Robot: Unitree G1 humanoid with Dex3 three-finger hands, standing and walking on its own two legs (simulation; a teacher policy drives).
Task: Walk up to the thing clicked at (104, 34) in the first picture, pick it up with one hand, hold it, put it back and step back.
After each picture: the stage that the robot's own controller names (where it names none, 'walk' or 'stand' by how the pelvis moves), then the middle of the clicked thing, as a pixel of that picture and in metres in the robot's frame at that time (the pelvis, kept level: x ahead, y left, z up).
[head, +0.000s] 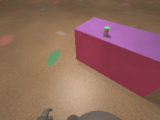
stand; (105, 31) +1.07 -0.14 -0.04
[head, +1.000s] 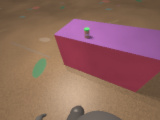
walk; (86, 33) +0.96 +0.15 -0.01
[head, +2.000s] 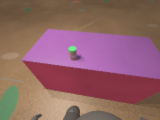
walk; (73, 53) +0.55 +0.20 +0.00
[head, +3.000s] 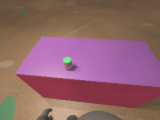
walk; (68, 64) +0.46 +0.23 -0.04
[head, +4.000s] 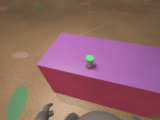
stand; (89, 62) +0.50 +0.05 -0.03
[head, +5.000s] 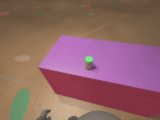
stand; (88, 63) +0.50 +0.05 -0.04
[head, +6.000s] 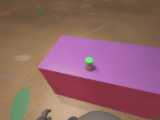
stand; (88, 64) +0.49 +0.05 -0.04
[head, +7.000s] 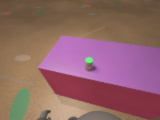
stand; (88, 64) +0.49 +0.05 -0.04
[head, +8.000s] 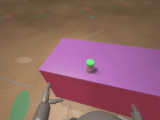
rise first; (89, 66) +0.48 +0.05 -0.03
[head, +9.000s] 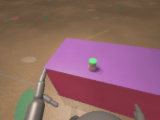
go down; (92, 65) +0.50 +0.04 -0.03
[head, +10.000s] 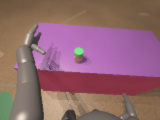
go down; (78, 56) +0.50 +0.05 +0.00
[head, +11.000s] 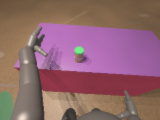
go down; (78, 55) +0.50 +0.05 +0.01
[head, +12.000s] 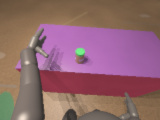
go down; (79, 56) +0.49 +0.05 +0.01
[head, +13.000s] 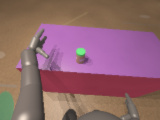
go down; (80, 56) +0.49 +0.05 +0.01
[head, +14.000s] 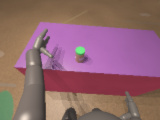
go down; (79, 55) +0.49 +0.05 +0.02
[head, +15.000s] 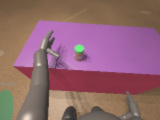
go down; (79, 53) +0.50 +0.05 +0.02
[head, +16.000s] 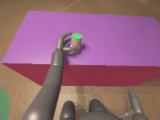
close; (75, 43) +0.53 +0.05 +0.06
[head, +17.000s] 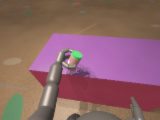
lift; (73, 61) +0.38 +0.12 +0.13
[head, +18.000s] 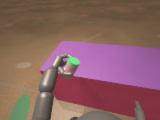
hold; (70, 68) +0.30 +0.14 +0.17
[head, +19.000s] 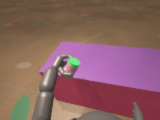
hold; (71, 68) +0.30 +0.14 +0.17
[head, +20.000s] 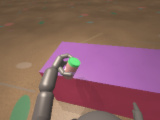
hold; (71, 68) +0.30 +0.14 +0.17
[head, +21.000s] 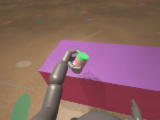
crouch; (79, 63) +0.34 +0.09 +0.17
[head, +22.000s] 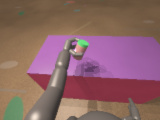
crouch; (80, 50) +0.44 +0.06 +0.16
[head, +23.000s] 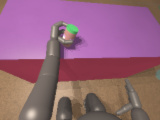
lower; (69, 36) +0.54 +0.05 +0.09
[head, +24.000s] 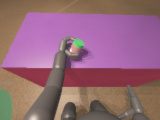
lower; (75, 49) +0.48 +0.05 +0.06
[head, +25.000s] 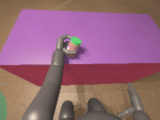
lower; (73, 47) +0.50 +0.05 +0.06
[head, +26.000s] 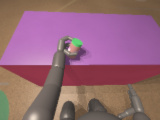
lower; (74, 48) +0.49 +0.05 +0.06
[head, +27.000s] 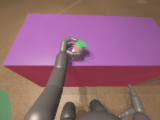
open; (77, 50) +0.49 +0.04 +0.05
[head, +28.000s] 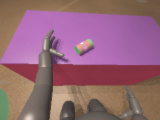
withdraw; (83, 46) +0.53 -0.01 +0.02
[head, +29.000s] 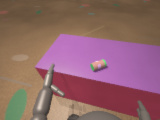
sink last; (98, 65) +0.49 -0.02 -0.02
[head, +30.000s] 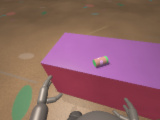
stand; (100, 61) +0.53 -0.03 -0.01
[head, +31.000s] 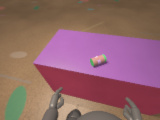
stand; (97, 60) +0.51 -0.02 +0.00
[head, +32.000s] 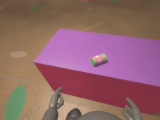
stand; (98, 59) +0.52 -0.02 +0.01
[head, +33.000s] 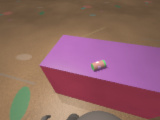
stand; (98, 65) +0.52 -0.03 -0.05
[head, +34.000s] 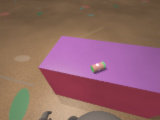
stand; (97, 67) +0.50 -0.03 -0.06
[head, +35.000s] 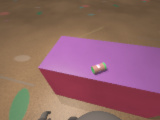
stand; (98, 68) +0.49 -0.04 -0.06
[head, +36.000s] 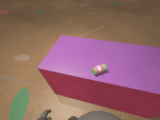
walk; (99, 69) +0.47 -0.04 -0.06
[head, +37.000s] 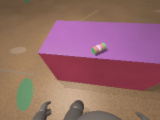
walk; (98, 48) +0.62 -0.02 -0.04
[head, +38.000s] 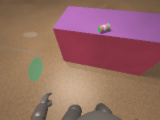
walk; (103, 28) +0.90 -0.06 -0.03
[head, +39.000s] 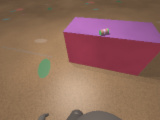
stand; (103, 31) +1.10 -0.06 -0.05
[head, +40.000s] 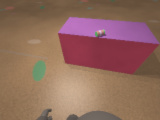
stand; (99, 33) +1.06 -0.06 -0.06
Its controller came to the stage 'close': yes
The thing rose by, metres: 0.20
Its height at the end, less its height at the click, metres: -0.02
